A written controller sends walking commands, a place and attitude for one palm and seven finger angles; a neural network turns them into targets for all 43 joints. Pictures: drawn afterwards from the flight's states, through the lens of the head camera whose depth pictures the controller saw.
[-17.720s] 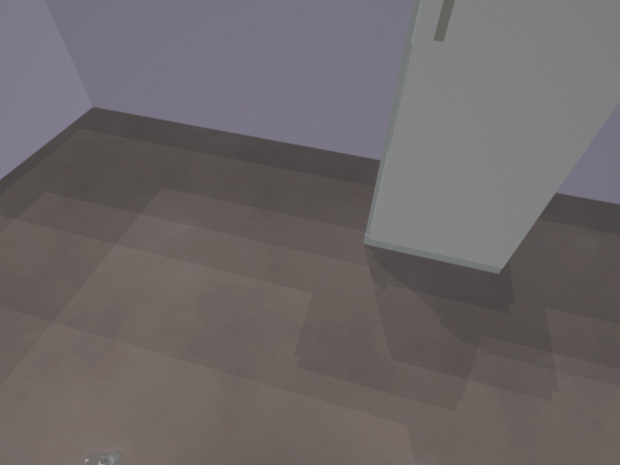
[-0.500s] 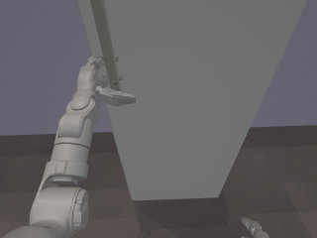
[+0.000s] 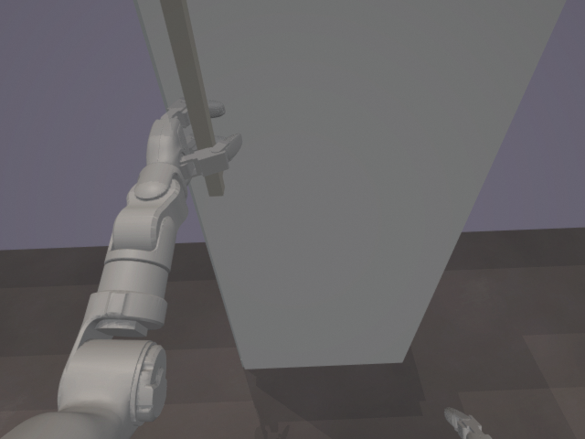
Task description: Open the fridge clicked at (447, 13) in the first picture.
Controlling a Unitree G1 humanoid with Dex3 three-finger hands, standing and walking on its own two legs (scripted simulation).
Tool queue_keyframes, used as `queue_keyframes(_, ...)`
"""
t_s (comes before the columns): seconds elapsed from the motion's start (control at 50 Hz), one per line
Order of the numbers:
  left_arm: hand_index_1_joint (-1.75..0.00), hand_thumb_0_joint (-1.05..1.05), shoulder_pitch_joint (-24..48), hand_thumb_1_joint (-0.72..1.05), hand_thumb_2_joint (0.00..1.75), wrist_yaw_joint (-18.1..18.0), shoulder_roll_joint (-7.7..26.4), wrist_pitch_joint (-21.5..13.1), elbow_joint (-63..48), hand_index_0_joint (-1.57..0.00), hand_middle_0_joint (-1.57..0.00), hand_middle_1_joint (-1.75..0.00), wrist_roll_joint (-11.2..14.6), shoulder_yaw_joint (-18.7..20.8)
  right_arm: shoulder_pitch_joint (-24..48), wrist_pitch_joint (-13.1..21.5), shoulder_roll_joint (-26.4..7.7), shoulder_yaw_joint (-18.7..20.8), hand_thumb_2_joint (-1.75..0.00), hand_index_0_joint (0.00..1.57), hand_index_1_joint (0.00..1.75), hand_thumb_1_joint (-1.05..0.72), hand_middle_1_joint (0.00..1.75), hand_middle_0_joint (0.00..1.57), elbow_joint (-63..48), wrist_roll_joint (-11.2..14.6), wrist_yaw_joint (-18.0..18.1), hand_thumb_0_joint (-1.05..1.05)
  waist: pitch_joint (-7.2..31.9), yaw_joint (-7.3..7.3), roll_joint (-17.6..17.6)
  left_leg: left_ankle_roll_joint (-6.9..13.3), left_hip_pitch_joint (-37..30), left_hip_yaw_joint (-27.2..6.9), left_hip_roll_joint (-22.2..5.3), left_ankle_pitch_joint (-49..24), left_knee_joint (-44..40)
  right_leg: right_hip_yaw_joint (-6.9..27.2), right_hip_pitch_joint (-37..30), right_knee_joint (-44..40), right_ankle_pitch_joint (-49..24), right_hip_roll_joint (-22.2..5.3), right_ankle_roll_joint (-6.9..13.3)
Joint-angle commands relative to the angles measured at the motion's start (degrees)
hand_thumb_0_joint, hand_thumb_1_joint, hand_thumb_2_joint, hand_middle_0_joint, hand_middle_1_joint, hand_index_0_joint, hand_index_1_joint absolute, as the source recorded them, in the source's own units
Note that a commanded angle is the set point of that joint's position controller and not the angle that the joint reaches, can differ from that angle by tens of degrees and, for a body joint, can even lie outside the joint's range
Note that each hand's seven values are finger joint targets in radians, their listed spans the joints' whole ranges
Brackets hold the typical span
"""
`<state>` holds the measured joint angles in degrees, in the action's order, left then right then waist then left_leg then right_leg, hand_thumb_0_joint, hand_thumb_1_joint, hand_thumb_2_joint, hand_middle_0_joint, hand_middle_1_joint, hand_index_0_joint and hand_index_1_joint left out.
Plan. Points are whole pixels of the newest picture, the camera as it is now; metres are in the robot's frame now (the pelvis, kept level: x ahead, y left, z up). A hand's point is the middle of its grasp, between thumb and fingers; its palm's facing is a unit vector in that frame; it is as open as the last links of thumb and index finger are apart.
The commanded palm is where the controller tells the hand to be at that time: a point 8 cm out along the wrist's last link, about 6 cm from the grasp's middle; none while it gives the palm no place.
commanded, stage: grip the handle and tug to test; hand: left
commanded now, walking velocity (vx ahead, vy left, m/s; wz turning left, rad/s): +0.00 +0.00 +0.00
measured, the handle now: (201, 106) +0.47 +0.15 +0.25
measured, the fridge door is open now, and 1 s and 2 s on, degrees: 0 7 24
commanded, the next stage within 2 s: pull the door a little, standing still in 0.86 s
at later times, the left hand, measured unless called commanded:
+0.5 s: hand (218, 150) +0.42 +0.12 +0.22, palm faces +0.10 -0.99 +0.01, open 5.7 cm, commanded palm +0.37 +0.16 +0.22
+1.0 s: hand (217, 174) +0.37 +0.11 +0.22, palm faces +0.05 -1.00 +0.01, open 6.0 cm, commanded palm +0.34 +0.16 +0.22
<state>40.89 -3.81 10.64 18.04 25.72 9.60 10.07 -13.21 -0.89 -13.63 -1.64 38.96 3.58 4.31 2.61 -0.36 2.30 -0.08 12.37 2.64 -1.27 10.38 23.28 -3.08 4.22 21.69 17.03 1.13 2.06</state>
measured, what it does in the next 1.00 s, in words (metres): stands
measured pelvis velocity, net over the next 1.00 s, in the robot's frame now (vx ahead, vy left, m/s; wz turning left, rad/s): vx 0.02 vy -0.01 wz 0.01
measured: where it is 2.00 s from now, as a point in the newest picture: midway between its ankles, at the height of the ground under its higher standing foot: outside the picture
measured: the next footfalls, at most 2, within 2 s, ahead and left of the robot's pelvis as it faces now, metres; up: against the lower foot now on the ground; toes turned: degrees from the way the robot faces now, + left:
none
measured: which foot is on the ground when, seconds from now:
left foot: down 0.00-1.00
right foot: down 0.00-1.00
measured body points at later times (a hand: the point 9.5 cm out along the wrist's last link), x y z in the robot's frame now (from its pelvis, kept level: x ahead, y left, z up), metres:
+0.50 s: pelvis +0.01 +0.00 +0.00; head -0.01 -0.03 +0.45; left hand +0.41 +0.17 +0.22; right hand +0.17 -0.24 -0.10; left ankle +0.02 +0.12 -0.74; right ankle -0.06 -0.09 -0.74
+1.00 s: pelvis +0.02 -0.01 +0.00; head -0.01 -0.04 +0.45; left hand +0.36 +0.16 +0.22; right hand +0.23 -0.23 -0.08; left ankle +0.02 +0.12 -0.74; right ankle -0.06 -0.09 -0.74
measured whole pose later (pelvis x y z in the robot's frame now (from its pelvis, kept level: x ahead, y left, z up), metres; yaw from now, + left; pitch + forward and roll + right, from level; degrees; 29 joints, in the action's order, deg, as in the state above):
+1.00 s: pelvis +0.02 -0.01 +0.00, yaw +1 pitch -2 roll +1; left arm 23.0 -2.6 8.5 28.9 -2.3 12.1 6.6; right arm -6.8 -4.2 -13.9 -2.5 35.3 3.3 3.5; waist 4.2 1.8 2.3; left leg -0.8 9.1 2.1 -0.7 12.5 23.4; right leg -3.5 1.0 22.3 19.7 0.7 2.5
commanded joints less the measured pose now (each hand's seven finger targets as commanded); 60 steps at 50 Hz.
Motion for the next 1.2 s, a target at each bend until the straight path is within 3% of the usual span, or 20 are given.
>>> queue_keyframes(0.0,-1.39,0.00,29.1,0.85,0.88,0.3,8.1,-3.6,-14.1,-0.44,-0.44,-1.39,0.5,0.6,6.5,2.9,-6.6,2.0,-0.90,0.20,0.30,-0.90,0.30,0.20,-8.3,-0.1,0.5,0.00,15.1,0.09,-4.3,3.0,-13.6,-1.7,1.3,-15.8,1.0,1.5,3.6,-2.1,-24.9,-0.1,-1.3)
queue_keyframes(0.12,-1.40,0.00,28.2,0.90,0.90,0.3,6.4,-3.3,-15.9,-0.45,-0.45,-1.40,0.6,-0.4,6.6,3.1,-6.4,2.1,-0.90,0.20,0.30,-0.90,0.30,0.20,-8.5,-0.1,0.3,0.00,16.5,0.13,-3.0,3.0,-15.0,-1.8,1.4,-17.6,1.4,1.5,3.6,-1.6,-26.6,0.0,-1.2)
queue_keyframes(0.16,-1.40,0.00,26.6,0.90,0.90,0.2,7.6,-3.3,-15.8,-0.45,-0.45,-1.40,0.8,0.6,6.5,2.8,-6.8,2.3,-0.90,0.20,0.30,-0.90,0.30,0.20,-8.5,-0.2,0.3,0.00,16.7,0.51,-4.7,3.0,-14.5,-1.7,1.5,-18.2,1.3,1.2,2.1,-1.6,-27.6,-0.1,-1.3)
queue_keyframes(0.24,-1.40,0.00,27.8,0.90,0.90,0.5,5.2,-3.2,-18.0,-0.45,-0.45,-1.40,0.6,-1.8,7.1,2.9,-6.4,2.1,-0.90,0.20,0.30,-0.90,0.30,0.20,-8.8,-0.1,0.2,0.00,16.5,-0.06,-3.8,2.9,-15.2,-1.7,1.4,-18.5,1.4,1.2,3.0,-1.2,-28.1,-0.1,-1.3)
queue_keyframes(0.3,-1.40,0.00,26.5,0.90,0.90,0.3,7.4,-3.2,-18.6,-0.45,-0.45,-1.40,0.6,0.2,7.4,2.9,-6.5,2.2,-0.90,0.20,0.30,-0.90,0.30,0.20,-8.8,-0.2,0.2,0.00,17.1,0.42,-3.9,3.0,-15.3,-1.7,1.4,-19.4,1.6,1.4,2.1,-1.2,-29.3,-0.1,-1.2)
queue_keyframes(0.34,-1.40,0.00,26.2,0.90,0.90,0.7,4.4,-2.8,-19.3,-0.45,-0.45,-1.40,0.6,-2.2,7.5,2.9,-6.2,2.0,-0.90,0.20,0.30,-0.90,0.30,0.20,-9.2,-0.2,0.1,0.00,16.9,0.18,-4.2,2.9,-15.4,-1.7,1.5,-20.0,1.7,1.1,2.5,-0.8,-30.2,-0.1,-1.3)
queue_keyframes(0.38,-1.40,0.00,25.7,0.90,0.90,0.6,7.4,-3.1,-20.6,-0.45,-0.45,-1.40,0.7,0.2,7.7,2.7,-6.6,2.2,-0.90,0.20,0.30,-0.90,0.30,0.20,-9.3,-0.3,0.0,0.00,17.9,0.74,-3.7,3.0,-15.4,-1.5,1.6,-21.3,1.8,1.4,0.9,-0.7,-32.4,-0.4,-1.3)
queue_keyframes(0.4,-1.40,0.00,25.3,0.90,0.90,0.7,6.5,-3.1,-21.6,-0.45,-0.45,-1.40,0.6,-0.4,7.9,2.8,-6.4,2.1,-0.90,0.20,0.30,-0.90,0.30,0.20,-9.6,-0.3,0.0,0.00,18.6,0.78,-4.3,3.0,-15.7,-1.6,1.6,-21.8,1.9,1.2,0.6,-0.3,-32.9,-0.3,-1.3)
queue_keyframes(0.46,-1.40,0.00,20.2,0.90,0.90,0.8,6.5,-3.1,-23.8,-0.45,-0.45,-1.40,0.7,0.0,8.6,2.6,-6.4,2.2,-0.90,0.20,0.30,-0.90,0.30,0.20,-10.3,-0.4,-0.4,0.00,19.4,1.83,-3.1,2.9,-16.4,-1.4,1.5,-24.5,2.2,1.1,-0.8,0.2,-35.6,-0.5,-1.2)
queue_keyframes(0.52,-1.40,0.00,18.0,0.90,0.90,1.2,4.3,-2.4,-27.7,-0.45,-0.45,-1.40,1.1,-1.9,9.4,2.6,-6.1,2.0,-0.90,0.20,0.30,-0.90,0.30,0.20,-11.2,-0.4,-0.7,0.00,19.1,1.51,-4.4,2.9,-16.5,-1.5,1.4,-25.3,2.4,0.9,-0.5,0.7,-37.2,-0.5,-1.5)
queue_keyframes(0.64,-1.40,0.00,10.9,0.90,0.90,1.7,7.3,0.1,-34.3,-0.45,-0.45,-1.40,1.5,1.5,11.4,1.7,-6.1,1.7,-0.90,0.20,0.30,-0.90,0.30,0.20,-12.5,-0.4,-0.7,0.00,20.3,2.85,-4.5,2.8,-15.8,-0.9,1.6,-27.2,2.4,1.2,-3.5,1.6,-43.4,-1.2,-2.1)
queue_keyframes(0.68,-1.40,0.00,8.1,0.90,0.90,1.6,6.1,0.8,-37.1,-0.45,-0.45,-1.40,1.8,0.3,12.1,1.4,-5.9,1.5,-0.90,0.20,0.30,-0.90,0.30,0.20,-13.1,-0.5,-1.1,0.00,19.4,3.05,-4.1,2.8,-15.5,-1.1,1.6,-28.5,2.5,0.7,-3.6,2.0,-43.7,-1.2,-1.9)
queue_keyframes(0.76,-1.40,0.00,3.7,0.90,0.90,1.4,8.1,2.9,-40.4,-0.45,-0.45,-1.40,2.1,2.3,13.2,0.8,-6.1,1.5,-0.90,0.20,0.30,-0.90,0.30,0.20,-13.6,-0.4,-1.0,0.00,18.3,3.51,-5.0,2.6,-15.2,-0.9,1.5,-27.6,2.6,0.9,-3.6,1.7,-44.5,-1.3,-2.3)
queue_keyframes(0.86,-1.40,0.00,3.0,0.90,0.90,0.9,8.7,5.5,-42.8,-0.45,-0.45,-1.40,2.1,2.8,14.6,0.0,-5.9,1.1,-0.90,0.20,0.30,-0.90,0.30,0.20,-13.6,-0.4,-0.8,0.00,16.7,3.39,-4.7,2.5,-14.6,-0.9,2.0,-26.0,2.6,1.0,-3.0,1.6,-43.8,-1.4,-2.4)
queue_keyframes(0.92,-1.40,0.00,8.3,0.90,0.90,0.4,6.7,6.7,-40.7,-0.45,-0.45,-1.40,2.0,0.5,14.7,-0.2,-5.5,0.7,-0.90,0.20,0.30,-0.90,0.30,0.20,-12.5,-0.5,-0.5,0.00,14.2,1.94,-4.7,2.5,-14.8,-1.3,2.1,-23.7,2.4,1.0,-0.4,0.7,-39.9,-1.3,-2.2)
queue_keyframes(0.94,-1.40,0.00,8.0,0.90,0.90,0.1,8.0,7.0,-39.9,-0.45,-0.45,-1.40,2.1,2.0,14.9,-0.3,-5.5,0.7,-0.90,0.20,0.30,-0.90,0.30,0.20,-12.4,-0.5,-0.2,0.00,14.6,2.24,-5.1,2.5,-14.7,-1.3,2.2,-22.7,2.3,1.3,-0.5,0.4,-39.3,-1.3,-2.4)
queue_keyframes(0.96,-1.40,0.00,7.3,0.90,0.90,0.1,6.2,6.9,-40.7,-0.45,-0.45,-1.40,2.0,-0.2,15.3,-0.4,-5.6,0.7,-0.90,0.20,0.30,-0.90,0.30,0.20,-12.6,-0.5,-0.4,0.00,14.3,2.48,-3.9,2.6,-14.9,-1.3,2.2,-22.9,2.4,1.2,-0.5,0.4,-38.4,-1.3,-2.2)
queue_keyframes(1.02,-1.40,0.00,2.9,0.90,0.90,0.1,4.3,6.8,-43.5,-0.45,-0.45,-1.40,2.1,-1.3,16.1,-0.4,-5.1,0.4,-0.90,0.20,0.30,-0.90,0.30,0.20,-13.6,-0.8,-0.6,0.00,16.2,2.85,-5.1,2.5,-15.1,-1.9,2.2,-23.0,2.3,1.1,-1.7,0.9,-39.7,-1.7,-2.4)
queue_keyframes(1.16,-1.40,0.00,-8.3,0.90,0.90,1.3,4.6,6.2,-52.0,-0.45,-0.45,-1.40,2.3,-2.0,18.0,-1.3,-4.6,0.2,-0.90,0.20,0.30,-0.90,0.30,0.20,-16.1,-0.6,-1.7,0.00,15.2,4.11,-5.4,2.4,-14.0,-1.9,1.8,-21.3,2.3,1.1,-1.8,0.5,-38.2,-1.8,-2.4)
queue_keyframes(1.18,-1.40,0.00,-10.7,0.90,0.90,1.5,2.9,6.6,-53.4,-0.45,-0.45,-1.40,2.4,-3.6,18.5,-1.2,-4.1,-0.2,-0.90,0.20,0.30,-0.90,0.30,0.20,-16.8,-0.6,-2.0,0.00,14.4,4.16,-5.7,2.5,-13.3,-2.1,1.9,-20.7,2.1,0.9,-1.5,0.7,-37.1,-1.8,-2.3)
